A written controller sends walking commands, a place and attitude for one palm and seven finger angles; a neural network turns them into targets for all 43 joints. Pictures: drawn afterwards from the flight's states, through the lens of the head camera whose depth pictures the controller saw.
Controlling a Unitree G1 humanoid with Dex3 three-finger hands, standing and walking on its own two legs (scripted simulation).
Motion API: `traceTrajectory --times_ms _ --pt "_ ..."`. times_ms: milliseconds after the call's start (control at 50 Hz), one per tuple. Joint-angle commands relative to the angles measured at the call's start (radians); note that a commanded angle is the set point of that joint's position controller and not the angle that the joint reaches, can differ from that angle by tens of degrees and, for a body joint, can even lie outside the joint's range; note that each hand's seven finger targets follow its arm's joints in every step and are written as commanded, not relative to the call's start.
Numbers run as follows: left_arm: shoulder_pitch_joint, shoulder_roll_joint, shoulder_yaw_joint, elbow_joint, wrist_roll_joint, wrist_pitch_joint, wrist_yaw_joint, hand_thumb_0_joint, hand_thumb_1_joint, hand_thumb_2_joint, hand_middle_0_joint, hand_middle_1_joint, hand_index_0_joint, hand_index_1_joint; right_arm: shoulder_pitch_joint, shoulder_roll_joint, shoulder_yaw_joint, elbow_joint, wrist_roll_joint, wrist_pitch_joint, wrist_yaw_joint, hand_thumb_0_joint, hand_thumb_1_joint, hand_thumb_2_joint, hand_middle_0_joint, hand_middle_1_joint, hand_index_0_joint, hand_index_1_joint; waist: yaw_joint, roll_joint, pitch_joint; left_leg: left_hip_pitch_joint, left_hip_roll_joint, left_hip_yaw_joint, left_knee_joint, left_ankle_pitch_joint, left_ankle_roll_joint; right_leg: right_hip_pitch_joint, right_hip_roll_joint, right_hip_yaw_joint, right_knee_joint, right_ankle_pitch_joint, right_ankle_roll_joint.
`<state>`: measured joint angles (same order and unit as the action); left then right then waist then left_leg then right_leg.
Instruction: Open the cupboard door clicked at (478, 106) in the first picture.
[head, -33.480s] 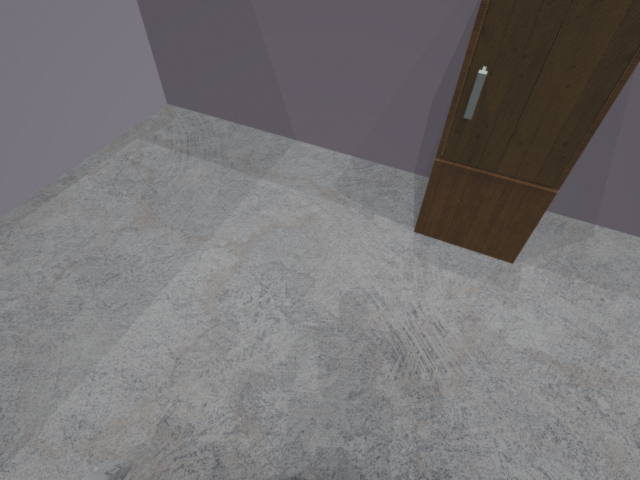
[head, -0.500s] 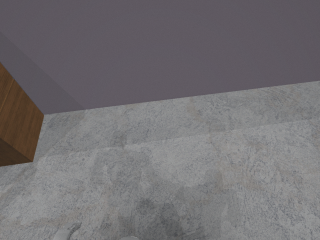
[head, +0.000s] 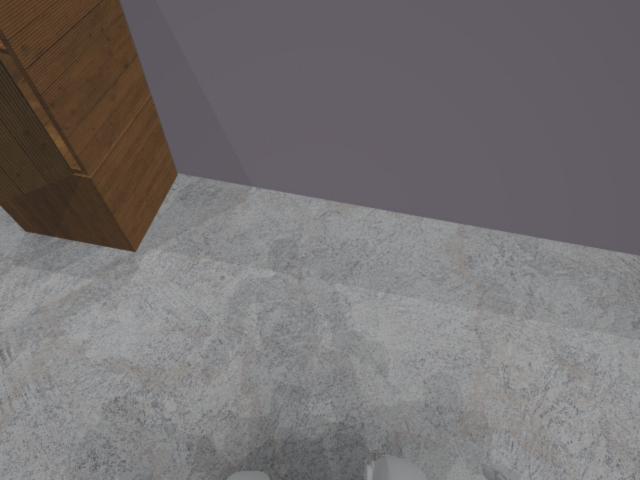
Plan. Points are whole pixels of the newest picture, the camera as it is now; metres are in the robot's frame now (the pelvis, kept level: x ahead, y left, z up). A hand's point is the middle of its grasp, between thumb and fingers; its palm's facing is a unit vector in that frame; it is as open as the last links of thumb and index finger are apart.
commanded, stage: turn to face it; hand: left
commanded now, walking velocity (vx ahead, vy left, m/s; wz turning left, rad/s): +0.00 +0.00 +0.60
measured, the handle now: out of the picture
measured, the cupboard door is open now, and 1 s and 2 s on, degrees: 49 49 49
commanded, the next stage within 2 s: take the last steps up to it in 1.08 s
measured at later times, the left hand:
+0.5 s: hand out of the picture +0.03 +0.16 -0.16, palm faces +0.30 -0.93 -0.23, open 7.4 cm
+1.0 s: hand out of the picture +0.02 +0.17 -0.15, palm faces +0.52 -0.80 -0.29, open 7.4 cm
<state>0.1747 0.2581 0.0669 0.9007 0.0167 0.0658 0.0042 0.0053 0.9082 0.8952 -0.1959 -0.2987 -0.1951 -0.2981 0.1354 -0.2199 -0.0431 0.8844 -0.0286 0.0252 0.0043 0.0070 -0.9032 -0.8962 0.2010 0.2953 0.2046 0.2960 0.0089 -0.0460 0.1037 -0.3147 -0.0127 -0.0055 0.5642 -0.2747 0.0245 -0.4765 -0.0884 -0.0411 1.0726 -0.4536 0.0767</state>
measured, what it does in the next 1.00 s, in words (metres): steps on the spot, turning left: right foot, then left foot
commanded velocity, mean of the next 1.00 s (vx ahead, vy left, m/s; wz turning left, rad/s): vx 0.00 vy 0.00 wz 0.51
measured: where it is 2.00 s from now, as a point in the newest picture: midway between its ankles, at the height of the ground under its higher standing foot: outside the picture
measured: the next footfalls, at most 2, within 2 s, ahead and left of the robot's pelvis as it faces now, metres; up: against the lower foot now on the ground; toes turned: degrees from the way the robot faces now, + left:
right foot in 0.20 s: +0.06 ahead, -0.16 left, +0.00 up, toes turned +5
left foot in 0.56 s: +0.02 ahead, +0.09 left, +0.00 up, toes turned +25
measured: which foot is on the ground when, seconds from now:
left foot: down 0.00-0.20, up 0.22-0.54, down 0.56-0.92, up 0.94-1.00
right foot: up 0.00-0.18, down 0.20-0.56, up 0.58-0.90, down 0.92-1.00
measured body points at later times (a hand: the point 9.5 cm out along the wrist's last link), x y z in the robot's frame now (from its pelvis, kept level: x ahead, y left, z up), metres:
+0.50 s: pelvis +0.02 -0.04 +0.00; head +0.07 -0.02 +0.45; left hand +0.01 +0.21 -0.14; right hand +0.19 -0.27 -0.13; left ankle -0.02 +0.08 -0.70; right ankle +0.02 -0.16 -0.73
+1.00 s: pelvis +0.05 -0.05 +0.00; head +0.10 -0.05 +0.44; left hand -0.01 +0.21 -0.13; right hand +0.25 -0.23 -0.16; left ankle -0.03 +0.05 -0.70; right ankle +0.10 -0.16 -0.73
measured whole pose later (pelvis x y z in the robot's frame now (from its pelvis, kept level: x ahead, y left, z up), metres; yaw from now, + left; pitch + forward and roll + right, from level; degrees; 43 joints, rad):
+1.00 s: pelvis +0.05 -0.05 +0.00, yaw +33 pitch +1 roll +0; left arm 0.17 0.21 0.04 0.88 0.02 0.01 0.01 0.00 0.91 0.90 -0.19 -0.30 -0.19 -0.30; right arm 0.17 -0.24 -0.07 0.93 -0.02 0.06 0.01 0.01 -0.90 -0.90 0.20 0.30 0.21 0.30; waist -0.01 0.04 0.08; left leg -0.42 -0.04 -0.07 0.90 -0.48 -0.02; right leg -0.27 -0.05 -0.07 0.58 -0.33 0.00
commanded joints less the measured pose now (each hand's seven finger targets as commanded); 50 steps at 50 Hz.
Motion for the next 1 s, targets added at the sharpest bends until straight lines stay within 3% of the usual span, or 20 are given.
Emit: traceTrajectory --times_ms 0,140,160,180,200,260,300,420,480,500,520,540,560,620,860,880,900,920,940,980 --pt "-0.029 0.071 0.02 -0.098 -0.002 -0.035 0.001 0.0 0.9 0.9 -0.2 -0.3 -0.2 -0.3 0.057 -0.222 -0.059 -0.045 0.003 -0.016 -0.025 0.0 -0.9 -0.9 0.2 0.3 0.2 0.3 -0.03 0.177 -0.165 0.175 0.231 -0.257 -0.197 0.419 0.133 -0.031 0.014 0.037 -0.085 0.023 0.005" --pt "0.068 0.086 0.024 -0.088 -0.009 -0.053 0.009 0.0 0.9 0.9 -0.2 -0.3 -0.2 -0.3 -0.013 -0.216 -0.073 -0.063 0.011 0.003 -0.017 0.0 -0.9 -0.9 0.2 0.3 0.2 0.3 0.027 0.177 -0.181 -0.017 0.153 -0.3 -0.09 0.304 0.074 0.343 0.077 0.0 -0.589 0.205 -0.014" --pt "0.112 0.145 0.036 -0.081 -0.001 -0.064 0.017 0.0 0.9 0.9 -0.2 -0.3 -0.2 -0.3 -0.012 -0.17 -0.069 -0.074 0.021 0.003 -0.012 0.0 -0.9 -0.9 0.2 0.3 0.2 0.3 0.05 0.02 -0.198 -0.153 0.076 -0.242 0.026 0.117 0.018 0.49 -0.052 0.13 -0.743 0.213 -0.044" --pt "0.123 0.235 0.055 -0.082 0.014 -0.069 0.025 0.0 0.9 0.9 -0.2 -0.3 -0.2 -0.3 -0.014 -0.109 -0.06 -0.098 0.024 0.002 -0.006 0.0 -0.9 -0.9 0.2 0.3 0.2 0.3 0.061 -0.277 -0.176 -0.299 -0.077 -0.036 0.274 -0.256 -0.068 0.52 -0.332 0.405 -0.822 0.284 -0.161" --pt "0.107 0.24 0.048 -0.089 0.01 -0.066 0.03 0.0 0.9 0.9 -0.2 -0.3 -0.2 -0.3 -0.027 -0.155 -0.071 -0.1 0.017 0.009 -0.001 0.0 -0.9 -0.9 0.2 0.3 0.2 0.3 0.058 -0.231 -0.157 -0.262 -0.026 -0.058 0.501 -0.358 -0.064 0.381 -0.427 0.415 -0.824 0.354 -0.242" --pt "-0.013 0.134 0.019 -0.115 0.003 -0.068 0.029 0.0 0.9 0.9 -0.2 -0.3 -0.2 -0.3 -0.002 -0.131 -0.068 -0.048 0.01 0.027 0.013 0.0 -0.9 -0.9 0.2 0.3 0.2 0.3 -0.02 -0.202 -0.096 -0.291 0.033 -0.043 0.663 -0.199 -0.081 0.345 -0.249 0.163 -0.745 0.517 -0.206" --pt "0.002 0.124 0.015 -0.11 0.005 -0.07 0.028 0.0 0.9 0.9 -0.2 -0.3 -0.2 -0.3 -0.014 -0.106 -0.057 -0.052 0.017 0.03 0.023 0.0 -0.9 -0.9 0.2 0.3 0.2 0.3 -0.013 -0.196 -0.101 -0.261 0.035 0.006 0.567 -0.179 -0.094 0.38 -0.222 0.053 -0.72 0.647 -0.187" --pt "0.091 0.178 0.036 -0.078 0.014 -0.071 0.026 0.0 0.9 0.9 -0.2 -0.3 -0.2 -0.3 -0.085 -0.071 -0.036 -0.069 0.022 0.018 0.031 0.0 -0.9 -0.9 0.2 0.3 0.2 0.3 0.036 -0.149 -0.13 -0.139 0.02 0.1 0.222 -0.178 -0.088 0.454 -0.259 -0.002 -0.644 0.751 -0.188" --pt "0.078 0.185 0.043 -0.074 0.006 -0.067 0.019 0.0 0.9 0.9 -0.2 -0.3 -0.2 -0.3 -0.026 -0.093 -0.036 -0.058 0.018 0.008 0.025 0.0 -0.9 -0.9 0.2 0.3 0.2 0.3 0.002 -0.148 -0.153 0.004 0.004 0.122 0.027 -0.046 -0.069 0.401 -0.249 -0.056 -0.543 0.725 -0.141" --pt "0.065 0.176 0.041 -0.075 0.0 -0.064 0.016 0.0 0.9 0.9 -0.2 -0.3 -0.2 -0.3 0.023 -0.119 -0.043 -0.048 0.016 0.004 0.026 0.0 -0.9 -0.9 0.2 0.3 0.2 0.3 -0.029 -0.1 -0.169 0.118 0.013 0.097 -0.078 0.059 -0.055 0.325 -0.235 -0.083 -0.452 0.663 -0.102" --pt "0.057 0.139 0.038 -0.095 -0.007 -0.059 0.011 0.0 0.9 0.9 -0.2 -0.3 -0.2 -0.3 0.105 -0.203 -0.065 -0.035 0.008 -0.006 0.02 0.0 -0.9 -0.9 0.2 0.3 0.2 0.3 -0.074 0.099 -0.231 0.295 0.155 -0.09 -0.141 0.273 0.009 0.157 -0.168 -0.136 -0.264 0.431 -0.041" --pt "0.005 0.065 0.013 -0.14 -0.013 -0.053 0.006 0.0 0.9 0.9 -0.2 -0.3 -0.2 -0.3 0.184 -0.314 -0.093 -0.025 0.003 -0.007 0.01 0.0 -0.9 -0.9 0.2 0.3 0.2 0.3 -0.119 0.372 -0.233 0.372 0.42 -0.452 -0.193 0.646 0.173 -0.107 -0.026 -0.122 -0.034 -0.218 0.026" --pt "-0.056 0.095 0.012 -0.155 -0.003 -0.04 0.013 0.0 0.9 0.9 -0.2 -0.3 -0.2 -0.3 0.223 -0.324 -0.092 0.001 0.005 0.0 -0.001 0.0 -0.9 -0.9 0.2 0.3 0.2 0.3 -0.127 0.259 -0.238 0.337 0.452 -0.446 -0.175 0.659 0.238 -0.123 -0.033 0.016 0.067 -0.227 0.002" --pt "-0.055 0.089 0.023 -0.114 0.001 -0.035 0.009 0.0 0.9 0.9 -0.2 -0.3 -0.2 -0.3 0.065 -0.241 -0.066 -0.046 -0.001 -0.009 -0.022 0.0 -0.9 -0.9 0.2 0.3 0.2 0.3 -0.06 0.247 -0.155 0.159 0.309 -0.324 -0.208 0.376 0.171 -0.1 -0.035 0.053 0.083 -0.051 0.0" --pt "0.09 0.072 0.015 -0.059 -0.007 -0.052 0.007 0.0 0.9 0.9 -0.2 -0.3 -0.2 -0.3 -0.004 -0.2 -0.058 -0.046 0.01 0.001 -0.018 0.0 -0.9 -0.9 0.2 0.3 0.2 0.3 0.027 0.158 -0.175 0.002 0.164 -0.248 -0.089 0.31 0.078 0.341 0.074 -0.017 -0.582 0.221 -0.017" --pt "0.124 0.121 0.025 -0.054 0.0 -0.063 0.014 0.0 0.9 0.9 -0.2 -0.3 -0.2 -0.3 0.001 -0.16 -0.054 -0.052 0.019 0.001 -0.014 0.0 -0.9 -0.9 0.2 0.3 0.2 0.3 0.041 0.028 -0.187 -0.103 0.094 -0.194 0.01 0.157 0.025 0.459 -0.029 0.089 -0.707 0.251 -0.043" --pt "0.144 0.214 0.044 -0.054 0.016 -0.072 0.022 0.0 0.9 0.9 -0.2 -0.3 -0.2 -0.3 0.002 -0.096 -0.045 -0.073 0.025 0.0 -0.008 0.0 -0.9 -0.9 0.2 0.3 0.2 0.3 0.051 -0.239 -0.181 -0.245 -0.053 -0.031 0.226 -0.169 -0.051 0.508 -0.283 0.365 -0.788 0.349 -0.145" --pt "0.144 0.23 0.041 -0.057 0.013 -0.072 0.023 0.0 0.9 0.9 -0.2 -0.3 -0.2 -0.3 -0.026 -0.125 -0.05 -0.079 0.019 0.007 -0.005 0.0 -0.9 -0.9 0.2 0.3 0.2 0.3 0.062 -0.222 -0.153 -0.226 -0.031 -0.046 0.454 -0.369 -0.052 0.374 -0.407 0.423 -0.809 0.419 -0.245" --pt "0.095 0.203 0.029 -0.071 0.012 -0.07 0.022 0.0 0.9 0.9 -0.2 -0.3 -0.2 -0.3 -0.007 -0.111 -0.048 -0.072 0.016 0.01 0.002 0.0 -0.9 -0.9 0.2 0.3 0.2 0.3 0.028 -0.13 -0.127 -0.213 -0.013 -0.067 0.542 -0.311 -0.045 0.312 -0.35 0.327 -0.792 0.389 -0.257" --pt "0.036 0.132 0.016 -0.071 0.006 -0.077 0.026 0.0 0.9 0.9 -0.2 -0.3 -0.2 -0.3 -0.002 -0.108 -0.05 -0.026 0.012 0.021 0.002 0.0 -0.9 -0.9 0.2 0.3 0.2 0.3 -0.007 -0.191 -0.097 -0.264 0.019 -0.053 0.624 -0.217 -0.067 0.354 -0.243 0.21 -0.737 0.593 -0.224"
